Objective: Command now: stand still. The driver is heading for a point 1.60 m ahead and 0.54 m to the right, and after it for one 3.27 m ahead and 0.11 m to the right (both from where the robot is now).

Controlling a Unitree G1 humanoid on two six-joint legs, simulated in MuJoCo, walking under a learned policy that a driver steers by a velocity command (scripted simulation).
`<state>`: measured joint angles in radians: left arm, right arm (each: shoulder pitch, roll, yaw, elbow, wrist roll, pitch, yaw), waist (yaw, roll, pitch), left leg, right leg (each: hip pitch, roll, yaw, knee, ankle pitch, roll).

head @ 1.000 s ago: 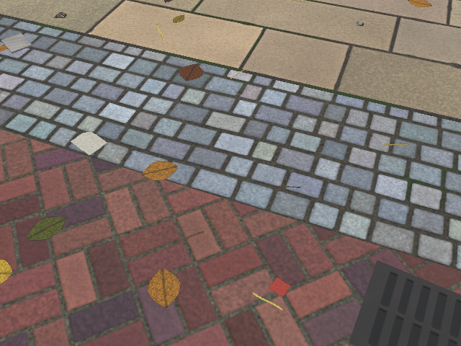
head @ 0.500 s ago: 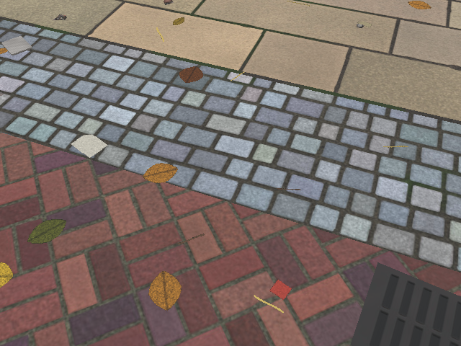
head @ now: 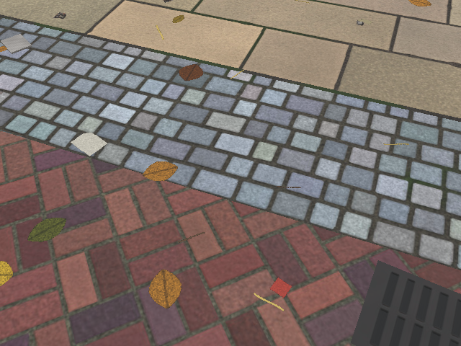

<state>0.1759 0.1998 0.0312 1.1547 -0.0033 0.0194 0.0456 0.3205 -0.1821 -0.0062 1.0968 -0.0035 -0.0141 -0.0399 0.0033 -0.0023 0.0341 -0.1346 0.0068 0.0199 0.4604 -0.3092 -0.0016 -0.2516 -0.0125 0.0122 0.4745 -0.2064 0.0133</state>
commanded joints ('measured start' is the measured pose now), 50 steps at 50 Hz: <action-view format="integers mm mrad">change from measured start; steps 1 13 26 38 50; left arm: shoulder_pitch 27 53 74 106 296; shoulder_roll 98 88 80 63 72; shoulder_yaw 13 11 11 9 49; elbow -22 -26 -31 -25 -5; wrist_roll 0 -2 -3 -3 -26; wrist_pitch -6 -6 -7 -8 -113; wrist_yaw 3 6 7 9 -46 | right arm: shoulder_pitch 81 107 126 157 47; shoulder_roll -89 -77 -67 -52 -160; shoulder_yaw -14 -15 -17 -18 -66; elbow -10 -9 -11 -2 -97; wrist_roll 1 2 3 5 39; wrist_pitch -5 -6 -7 -6 -48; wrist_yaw -3 -3 -3 -4 14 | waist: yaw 0 -1 -1 -2 108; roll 6 6 7 12 63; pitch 18 22 26 7 77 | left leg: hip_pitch -122 -122 -123 -114 -295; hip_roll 22 21 20 12 129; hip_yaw -19 -18 -19 -13 -129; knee -106 -102 -100 -106 -21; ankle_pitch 105 118 125 28 -60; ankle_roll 13 14 15 21 119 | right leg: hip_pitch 81 80 79 87 230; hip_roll -17 -17 -17 -3 46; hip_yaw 15 15 13 -4 -100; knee -56 -50 -46 -38 29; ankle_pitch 130 142 147 50 -47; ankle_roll -33 -32 -31 -30 -86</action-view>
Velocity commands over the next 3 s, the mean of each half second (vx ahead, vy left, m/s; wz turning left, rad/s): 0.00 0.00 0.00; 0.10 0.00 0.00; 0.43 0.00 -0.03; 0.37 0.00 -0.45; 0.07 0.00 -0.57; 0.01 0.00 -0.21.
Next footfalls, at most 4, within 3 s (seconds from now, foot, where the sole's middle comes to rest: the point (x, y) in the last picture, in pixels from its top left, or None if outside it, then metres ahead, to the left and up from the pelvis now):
1.48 left None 0.49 0.11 -0.78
2.00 right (290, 285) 0.70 -0.15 -0.78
2.52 left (226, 263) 0.77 0.05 -0.78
2.86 right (292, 316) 0.60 -0.15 -0.78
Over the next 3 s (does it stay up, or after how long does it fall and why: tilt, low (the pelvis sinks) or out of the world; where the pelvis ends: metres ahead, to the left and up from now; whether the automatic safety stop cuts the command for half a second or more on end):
stays up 0.65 -0.04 0.00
